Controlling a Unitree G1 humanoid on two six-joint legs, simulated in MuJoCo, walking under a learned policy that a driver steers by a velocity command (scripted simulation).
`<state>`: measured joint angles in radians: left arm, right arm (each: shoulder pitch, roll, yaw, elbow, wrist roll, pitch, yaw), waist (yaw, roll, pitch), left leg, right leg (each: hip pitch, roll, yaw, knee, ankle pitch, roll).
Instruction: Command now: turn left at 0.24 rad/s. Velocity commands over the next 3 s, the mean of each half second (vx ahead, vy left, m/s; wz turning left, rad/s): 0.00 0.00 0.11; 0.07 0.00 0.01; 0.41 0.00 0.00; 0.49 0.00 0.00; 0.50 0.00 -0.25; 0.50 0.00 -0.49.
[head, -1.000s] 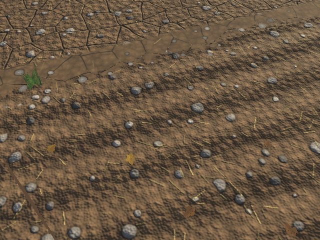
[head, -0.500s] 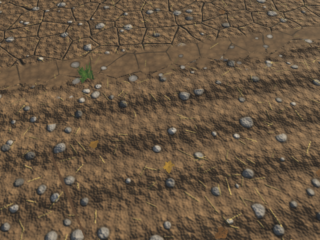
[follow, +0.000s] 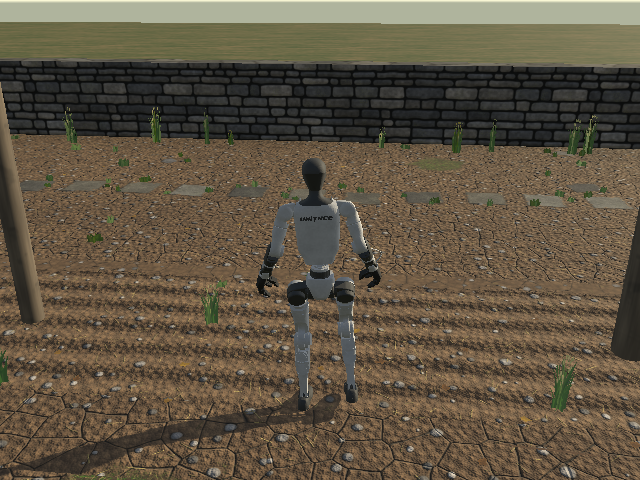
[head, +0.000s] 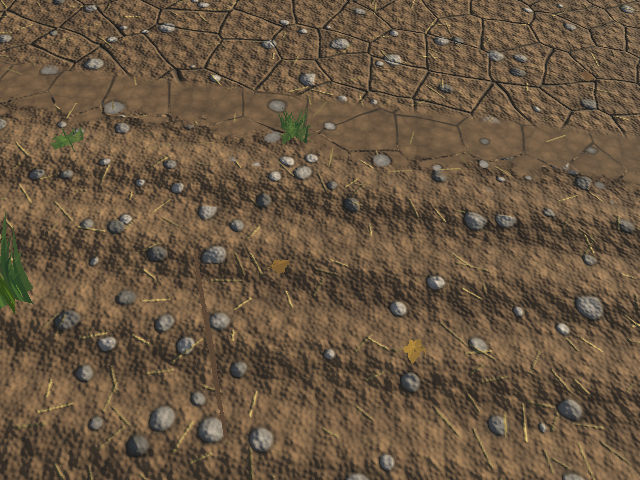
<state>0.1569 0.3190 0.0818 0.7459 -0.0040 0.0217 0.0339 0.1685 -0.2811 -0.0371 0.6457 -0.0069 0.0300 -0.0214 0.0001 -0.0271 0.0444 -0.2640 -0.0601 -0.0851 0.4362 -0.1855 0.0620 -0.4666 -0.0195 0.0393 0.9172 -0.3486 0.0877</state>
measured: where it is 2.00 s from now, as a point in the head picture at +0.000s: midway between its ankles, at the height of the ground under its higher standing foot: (314, 431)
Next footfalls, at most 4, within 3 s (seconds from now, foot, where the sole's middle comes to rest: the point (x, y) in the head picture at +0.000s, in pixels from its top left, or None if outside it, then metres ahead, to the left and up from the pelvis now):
0.16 right None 0.04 -0.15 -0.78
1.56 right None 0.46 -0.13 -0.78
2.10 left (266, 348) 0.76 0.11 -0.78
2.64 right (372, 258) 1.03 -0.15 -0.78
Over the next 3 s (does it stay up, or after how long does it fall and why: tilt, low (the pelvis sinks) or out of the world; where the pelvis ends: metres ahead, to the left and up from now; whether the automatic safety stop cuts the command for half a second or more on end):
stays up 1.07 -0.09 0.00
